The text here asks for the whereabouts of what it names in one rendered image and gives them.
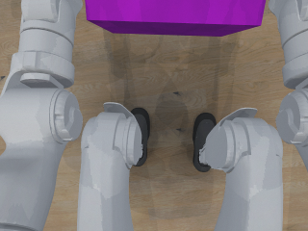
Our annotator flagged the left robot forearm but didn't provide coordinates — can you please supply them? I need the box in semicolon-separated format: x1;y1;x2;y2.
0;0;83;136

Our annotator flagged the left robot upper arm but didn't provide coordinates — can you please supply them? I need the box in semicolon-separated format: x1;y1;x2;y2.
0;88;83;231

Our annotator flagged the right robot upper arm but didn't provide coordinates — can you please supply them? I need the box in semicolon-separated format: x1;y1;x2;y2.
275;88;308;172

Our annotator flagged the carton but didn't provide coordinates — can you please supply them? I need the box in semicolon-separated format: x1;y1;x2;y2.
85;0;266;37

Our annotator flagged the right robot foot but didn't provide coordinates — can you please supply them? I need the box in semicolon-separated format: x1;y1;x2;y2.
192;113;217;172

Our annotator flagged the right robot forearm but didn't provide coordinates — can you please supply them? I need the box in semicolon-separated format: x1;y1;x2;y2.
268;0;308;90

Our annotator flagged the right robot shin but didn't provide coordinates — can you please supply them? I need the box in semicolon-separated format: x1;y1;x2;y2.
198;108;283;170

